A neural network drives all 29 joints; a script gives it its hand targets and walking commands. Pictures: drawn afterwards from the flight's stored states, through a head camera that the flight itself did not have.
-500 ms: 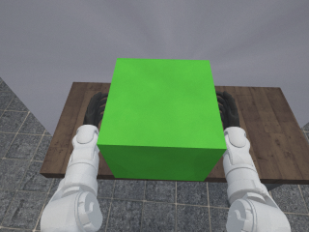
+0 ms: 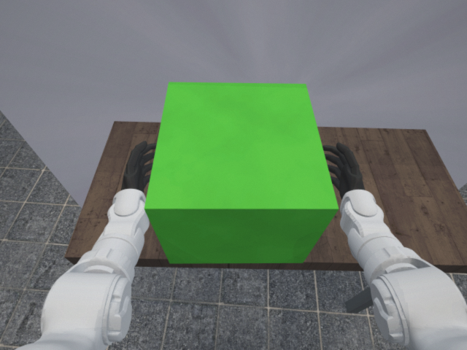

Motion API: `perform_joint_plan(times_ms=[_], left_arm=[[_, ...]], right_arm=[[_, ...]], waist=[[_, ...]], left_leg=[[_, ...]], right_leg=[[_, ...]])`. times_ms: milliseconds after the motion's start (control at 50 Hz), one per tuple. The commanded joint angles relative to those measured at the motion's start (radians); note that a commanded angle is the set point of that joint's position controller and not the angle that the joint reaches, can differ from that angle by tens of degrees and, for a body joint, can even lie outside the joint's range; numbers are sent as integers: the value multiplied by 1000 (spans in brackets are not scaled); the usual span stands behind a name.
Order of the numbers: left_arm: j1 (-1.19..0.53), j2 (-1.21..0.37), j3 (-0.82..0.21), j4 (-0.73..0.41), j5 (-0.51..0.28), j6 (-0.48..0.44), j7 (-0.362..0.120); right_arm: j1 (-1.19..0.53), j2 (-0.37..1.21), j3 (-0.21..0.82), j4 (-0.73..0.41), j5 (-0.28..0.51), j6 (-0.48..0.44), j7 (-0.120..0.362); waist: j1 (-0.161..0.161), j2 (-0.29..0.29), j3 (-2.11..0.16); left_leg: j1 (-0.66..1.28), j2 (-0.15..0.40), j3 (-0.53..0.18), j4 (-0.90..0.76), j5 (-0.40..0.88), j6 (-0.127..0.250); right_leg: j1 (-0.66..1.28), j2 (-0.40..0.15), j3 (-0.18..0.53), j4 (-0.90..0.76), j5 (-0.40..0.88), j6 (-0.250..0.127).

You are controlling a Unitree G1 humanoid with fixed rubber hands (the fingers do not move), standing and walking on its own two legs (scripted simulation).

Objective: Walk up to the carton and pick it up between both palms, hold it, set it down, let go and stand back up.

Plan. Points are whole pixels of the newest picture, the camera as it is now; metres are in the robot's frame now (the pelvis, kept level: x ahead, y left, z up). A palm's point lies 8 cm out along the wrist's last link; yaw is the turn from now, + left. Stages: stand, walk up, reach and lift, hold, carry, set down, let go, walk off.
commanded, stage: set down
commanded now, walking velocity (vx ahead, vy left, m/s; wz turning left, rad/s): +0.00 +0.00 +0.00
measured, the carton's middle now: (237, 174) +0.46 +0.03 +0.01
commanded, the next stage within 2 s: none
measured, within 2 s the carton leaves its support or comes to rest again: neither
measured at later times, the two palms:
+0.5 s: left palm (102, 225) +0.33 +0.25 +0.03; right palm (372, 228) +0.35 -0.20 +0.03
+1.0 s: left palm (92, 274) +0.26 +0.25 +0.01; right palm (386, 269) +0.28 -0.22 +0.01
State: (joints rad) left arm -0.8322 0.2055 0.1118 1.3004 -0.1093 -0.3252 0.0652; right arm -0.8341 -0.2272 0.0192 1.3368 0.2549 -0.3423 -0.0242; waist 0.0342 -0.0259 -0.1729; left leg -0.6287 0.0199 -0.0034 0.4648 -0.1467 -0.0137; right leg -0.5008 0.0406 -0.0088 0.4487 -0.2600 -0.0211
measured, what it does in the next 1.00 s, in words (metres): stands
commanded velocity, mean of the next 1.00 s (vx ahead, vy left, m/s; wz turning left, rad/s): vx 0.00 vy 0.00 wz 0.00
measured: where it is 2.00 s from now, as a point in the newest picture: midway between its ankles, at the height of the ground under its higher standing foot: outside the picture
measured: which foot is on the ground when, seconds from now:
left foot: down 0.00-1.00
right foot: down 0.00-1.00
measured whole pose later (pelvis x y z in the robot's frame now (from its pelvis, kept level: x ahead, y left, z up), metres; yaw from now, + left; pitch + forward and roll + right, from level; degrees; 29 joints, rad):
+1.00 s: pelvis -0.01 +0.00 +0.00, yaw +0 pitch +9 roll -1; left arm -0.14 0.31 -0.04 0.74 -0.26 -0.33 0.02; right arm -0.24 -0.29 0.13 0.94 0.39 -0.39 0.05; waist 0.03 -0.02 -0.18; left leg -0.47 0.02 0.00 0.46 -0.15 -0.01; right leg -0.34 0.04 -0.01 0.46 -0.27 -0.02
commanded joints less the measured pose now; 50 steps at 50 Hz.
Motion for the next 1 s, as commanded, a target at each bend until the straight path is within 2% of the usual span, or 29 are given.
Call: perform_joint_plan(times_ms=[0,20,60,100,120,180,200,220,240,260,280,340,360,380,440,480,520,560,580,600,620,680,720,740,780,820,880,920,980], left_arm=[[-264,186,-84,-61,-87,-63,-16],[-276,196,-80,-84,-86,-65,-17],[-243,180,-119,-151,-108,-68,-20],[-188,193,-125,-176,-118,-73,-30],[-144,203,-97,-236,-112,-86,-29],[-242,227,-139,-245,-156,-106,-27],[-228,239,-135,-254,-174,-110,-31],[-172,243,-140,-277,-176,-108,-36],[-212,255,-140,-284,-197,-119,-32],[-206,246,-164,-299,-216,-122,-40],[-252,262,-158,-241,-220,-121,-38],[-235,275,-190,-256,-248,-114,-36],[-272,262,-213,-218,-261,-111,-36],[-257,260,-217,-231,-266,-112,-34],[-242,234,-251,-190,-274,-88,-37],[-223,233,-230,-172,-254,-77,-36],[-138,207,-227,-231,-211,-71,-31],[-16,216,-164,-277,-172,-66,-37],[-42,217,-166,-257,-173,-60,-43],[-85,242,-143,-224,-177,-61,-46],[-56,236,-143,-258,-173,-63,-49],[21,237,-106,-444,-143,-83,-45],[240,218,-77,-587,-115,-77,-52],[190,236,-62,-565,-110,-72,-53],[301,239,-34,-599,-99,-56,-63],[385,216,-29,-723,-90,-49,-55],[472,206,-38,-795,-106,-27,-52],[433,232,-33,-801,-113,-22,-45],[581,173,-55,-885,-103,7,-44]], right_arm=[[-275,-247,107,-58,183,-57,17],[-276,-246,116,-64,198,-52,23],[-242,-269,111,-68,216,-58,33],[-176,-266,135,-100,224,-57,34],[-143,-254,160,-168,236,-68,36],[-206,-270,133,-201,237,-46,53],[-202,-276,147,-237,256,-44,54],[-131,-271,145,-258,246,-45,53],[-192,-267,143,-319,246,-42,51],[-177,-273,141,-329,245,-44,54],[-217,-271,135,-305,237,-20,57],[-197,-280,128,-350,241,4,68],[-210,-273,107,-315,225,18,67],[-208,-264,107,-381,216,14,67],[-192,-281,99,-313,221,31,74],[-178,-281,96,-281,206,41,79],[-88,-291,72,-249,193,25,77],[18,-272,102,-298,196,-3,75],[-7,-275,101,-284,199,-4,73],[-58,-278,112,-281,195,0,70],[-33,-269,112,-302,198,-5,71],[45,-262,83,-390,179,-64,62],[212,-291,105,-445,195,-99,57],[156,-295,93,-475,193,-97,57],[245,-290,105,-532,196,-105,53],[302,-302,71,-575,193,-114,63],[381,-282,67,-621,203,-98,73],[365,-269,59,-644,194,-77,76],[513,-261,40,-648,197,-70,84]], waist=[[69,86,-595],[77,85,-606],[54,115,-584],[37,99,-605],[66,89,-625],[44,112,-587],[47,99,-578],[25,81,-561],[34,72,-589],[15,70,-574],[21,80,-530],[12,68,-490],[-9,70,-458],[-7,58,-496],[-29,60,-429],[-19,53,-396],[-39,81,-381],[-14,55,-383],[-23,47,-382],[-3,39,-382],[-18,47,-381],[-25,85,-515],[-23,87,-536],[-18,83,-531],[-10,61,-500],[-14,60,-431],[-17,47,-313],[-15,40,-231],[-36,52,-117]], left_leg=[[500,29,22,153,560,-71],[492,24,19,144,519,-64],[506,28,9,137,509,-76],[509,21,12,135,484,-60],[501,14,18,137,498,-54],[453,15,10,126,379,-49],[435,10,11,118,336,-42],[438,8,2,114,319,-38],[428,9,8,116,307,-33],[434,2,5,111,274,-35],[391,4,3,109,202,-28],[365,1,-8,79,54,-25],[364,4,-16,72,7,-18],[374,3,-14,72,-29,-19],[379,6,-30,64,-58,-23],[376,11,-21,48,-80,-21],[453,19,-39,29,-37,-40],[494,16,-47,31,37,-39],[488,13,-42,34,60,-40],[446,7,-30,39,79,-37],[456,5,-39,39,89,-34],[537,-1,-34,80,290,-57],[639,-4,-34,98,501,-61],[610,-5,-30,93,479,-56],[594,-13,-27,82,527,-45],[642,-6,-33,50,506,-48],[674,-7,-38,23,446,-45],[623,-7,-38,-2,331,-41],[668,-2,-49,-34,328,-45]], right_leg=[[-151,11,-28,12,303,28],[-139,7,-20,11,278,28],[-157,9,-27,11,257,19],[-122,7,-22,4,295,23],[-94,8,-14,16,321,29],[-153,-2,-20,21,198,27],[-145,-4,-17,20,162,27],[-120,-4,-18,16,176,26],[-127,-5,-19,24,163,34],[-130,-8,-25,16,131,35],[-162,-18,-13,18,56,31],[-188,-27,-12,10,-55,27],[-195,-33,-14,13,-89,27],[-195,-35,-15,12,-108,30],[-201,-40,-13,7,-121,25],[-193,-44,-5,-1,-145,30],[-148,-38,-14,-16,-70,23],[-90,-36,-6,-26,-2,33],[-82,-30,-8,-35,9,32],[-83,-33,-3,-28,10,38],[-61,-37,2,-27,26,39],[8,-20,-8,-13,224,42],[104,-3,-9,-15,407,42],[79,-4,-3,-21,368,44],[148,-2,15,-26,434,44],[155,6,9,-45,404,43],[185,0,18,-76,341,32],[156,-11,27,-88,227,31],[178,-6,22,-117,249,15]])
